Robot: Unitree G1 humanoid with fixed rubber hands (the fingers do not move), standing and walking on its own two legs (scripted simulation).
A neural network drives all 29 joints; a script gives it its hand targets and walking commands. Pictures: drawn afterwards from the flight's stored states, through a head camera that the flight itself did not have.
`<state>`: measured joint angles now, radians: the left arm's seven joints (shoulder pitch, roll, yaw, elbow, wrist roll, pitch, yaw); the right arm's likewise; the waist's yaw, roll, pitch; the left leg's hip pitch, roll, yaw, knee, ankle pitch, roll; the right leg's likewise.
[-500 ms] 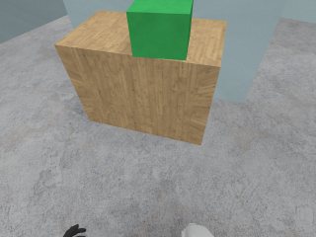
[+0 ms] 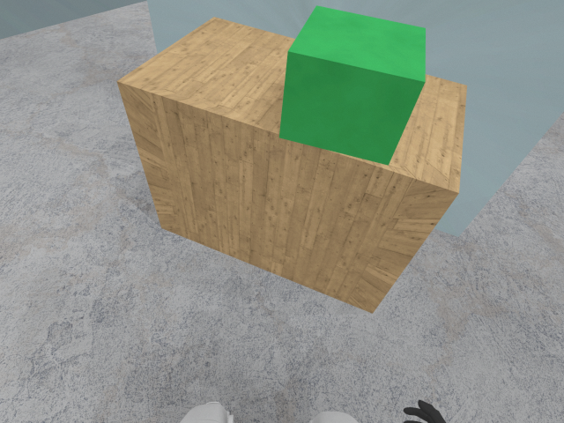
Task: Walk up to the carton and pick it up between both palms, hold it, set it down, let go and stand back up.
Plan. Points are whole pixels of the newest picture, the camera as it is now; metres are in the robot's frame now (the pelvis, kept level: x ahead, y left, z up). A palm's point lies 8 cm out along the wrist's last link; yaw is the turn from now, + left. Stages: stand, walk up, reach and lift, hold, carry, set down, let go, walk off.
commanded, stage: walk up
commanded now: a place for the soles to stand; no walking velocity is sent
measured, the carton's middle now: (351, 83) +0.85 -0.17 +0.05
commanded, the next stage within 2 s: none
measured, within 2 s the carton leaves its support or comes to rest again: neither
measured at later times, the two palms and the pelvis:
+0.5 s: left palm (143, 340) +0.25 +0.21 -0.08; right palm (441, 368) +0.23 -0.28 -0.12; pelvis +0.18 -0.03 +0.01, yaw -2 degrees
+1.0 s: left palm (146, 279) +0.37 +0.25 -0.12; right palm (387, 280) +0.39 -0.22 -0.11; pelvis +0.30 +0.01 +0.01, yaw -2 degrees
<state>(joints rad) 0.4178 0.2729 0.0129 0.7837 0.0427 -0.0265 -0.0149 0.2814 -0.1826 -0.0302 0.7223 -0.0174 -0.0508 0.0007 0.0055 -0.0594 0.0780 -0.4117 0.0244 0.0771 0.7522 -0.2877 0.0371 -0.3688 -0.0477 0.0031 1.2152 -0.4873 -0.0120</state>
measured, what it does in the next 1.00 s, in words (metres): walks ahead: right foot, then left foot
